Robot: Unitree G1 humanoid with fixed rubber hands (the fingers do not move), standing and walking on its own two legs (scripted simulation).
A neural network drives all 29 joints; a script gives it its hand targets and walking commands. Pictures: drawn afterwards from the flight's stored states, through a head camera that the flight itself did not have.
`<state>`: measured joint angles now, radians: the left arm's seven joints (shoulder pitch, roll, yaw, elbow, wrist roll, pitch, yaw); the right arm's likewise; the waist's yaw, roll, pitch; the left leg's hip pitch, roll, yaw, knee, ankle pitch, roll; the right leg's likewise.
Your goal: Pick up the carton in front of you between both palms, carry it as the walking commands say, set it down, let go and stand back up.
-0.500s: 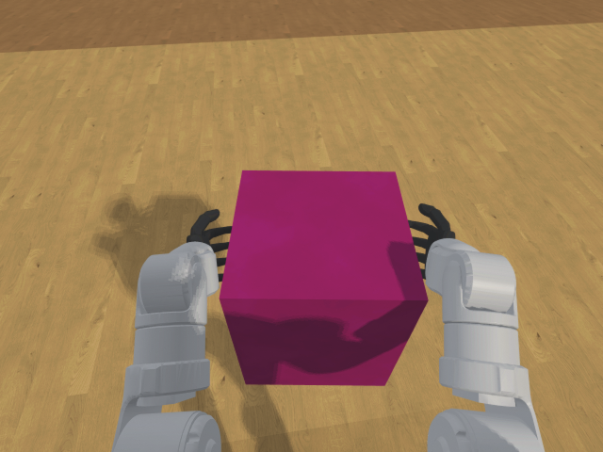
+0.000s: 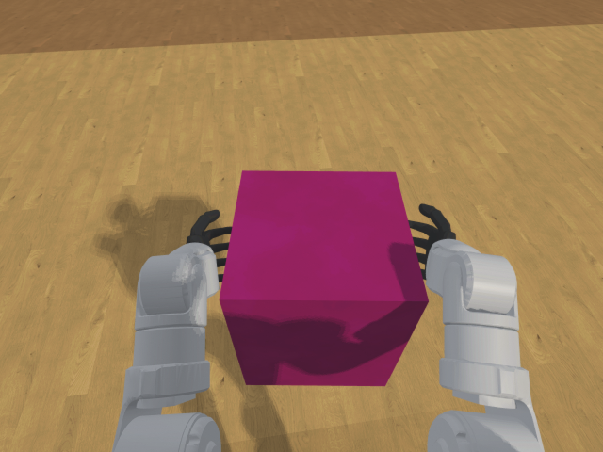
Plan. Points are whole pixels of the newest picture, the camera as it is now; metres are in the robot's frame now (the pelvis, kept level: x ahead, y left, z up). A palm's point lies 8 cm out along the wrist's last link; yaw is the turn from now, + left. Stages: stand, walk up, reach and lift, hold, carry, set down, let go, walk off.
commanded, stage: carry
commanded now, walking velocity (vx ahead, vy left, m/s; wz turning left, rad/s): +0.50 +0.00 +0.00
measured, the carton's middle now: (317, 283) +0.35 +0.00 +0.05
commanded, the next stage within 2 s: none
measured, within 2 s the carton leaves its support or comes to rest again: neither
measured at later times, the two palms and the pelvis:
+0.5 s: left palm (190, 165) +0.51 +0.19 +0.15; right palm (382, 163) +0.50 -0.11 +0.16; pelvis +0.15 +0.05 +0.01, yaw +1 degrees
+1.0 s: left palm (215, 86) +0.77 +0.20 +0.17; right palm (358, 80) +0.80 -0.10 +0.17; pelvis +0.42 +0.02 +0.02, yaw +1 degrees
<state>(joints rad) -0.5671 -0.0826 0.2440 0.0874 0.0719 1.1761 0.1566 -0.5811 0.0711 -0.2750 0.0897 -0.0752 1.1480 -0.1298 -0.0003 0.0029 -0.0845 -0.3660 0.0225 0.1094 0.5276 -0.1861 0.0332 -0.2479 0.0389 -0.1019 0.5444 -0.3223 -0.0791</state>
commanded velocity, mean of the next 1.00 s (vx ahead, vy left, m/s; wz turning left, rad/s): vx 0.50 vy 0.00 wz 0.00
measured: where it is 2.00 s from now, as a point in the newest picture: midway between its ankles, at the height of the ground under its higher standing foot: (295, 263)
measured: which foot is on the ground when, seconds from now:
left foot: down 0.00-0.04, up 0.06-0.26, down 0.28-0.72, up 0.74-1.00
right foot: down 0.00-0.30, up 0.32-0.68, down 0.70-1.00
